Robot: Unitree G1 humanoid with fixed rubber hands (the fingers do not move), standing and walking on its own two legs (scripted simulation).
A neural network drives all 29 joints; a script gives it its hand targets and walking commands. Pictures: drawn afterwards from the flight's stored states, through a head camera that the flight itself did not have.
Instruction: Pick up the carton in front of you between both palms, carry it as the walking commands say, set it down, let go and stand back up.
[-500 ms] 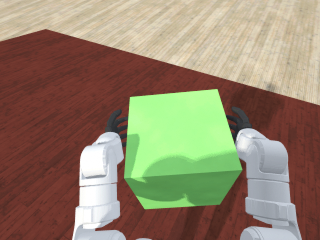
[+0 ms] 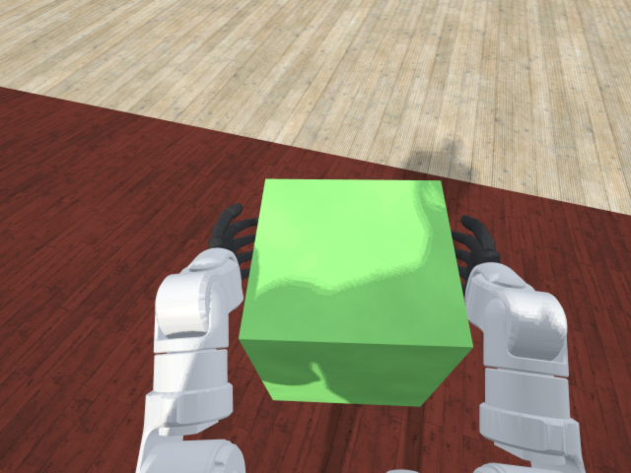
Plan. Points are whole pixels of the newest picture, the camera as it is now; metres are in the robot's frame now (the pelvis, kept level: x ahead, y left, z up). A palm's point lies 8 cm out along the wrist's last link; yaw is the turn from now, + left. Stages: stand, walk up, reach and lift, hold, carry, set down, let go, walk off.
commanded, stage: carry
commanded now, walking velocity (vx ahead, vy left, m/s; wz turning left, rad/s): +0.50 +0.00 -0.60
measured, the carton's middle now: (348, 301) +0.33 -0.01 +0.02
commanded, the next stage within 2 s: none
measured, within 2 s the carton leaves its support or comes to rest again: neither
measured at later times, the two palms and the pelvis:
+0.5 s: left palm (331, 159) +0.63 +0.00 +0.02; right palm (502, 186) +0.56 -0.29 +0.01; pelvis +0.27 -0.07 -0.07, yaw -16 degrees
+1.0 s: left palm (405, 91) +0.90 -0.18 -0.01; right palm (538, 138) +0.72 -0.42 -0.01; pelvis +0.54 -0.11 -0.11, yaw -34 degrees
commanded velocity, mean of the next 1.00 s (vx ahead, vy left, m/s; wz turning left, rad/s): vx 0.50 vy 0.00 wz -0.48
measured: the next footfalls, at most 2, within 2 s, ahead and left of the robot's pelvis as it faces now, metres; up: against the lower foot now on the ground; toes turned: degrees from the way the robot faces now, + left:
right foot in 0.28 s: +0.32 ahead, -0.11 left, -0.05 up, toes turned -13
left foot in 0.84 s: +0.64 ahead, -0.07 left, -0.10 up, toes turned -30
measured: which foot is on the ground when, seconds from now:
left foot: down 0.00-0.30, up 0.32-0.82, down 0.84-1.00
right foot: up 0.00-0.26, down 0.28-0.84, up 0.86-1.00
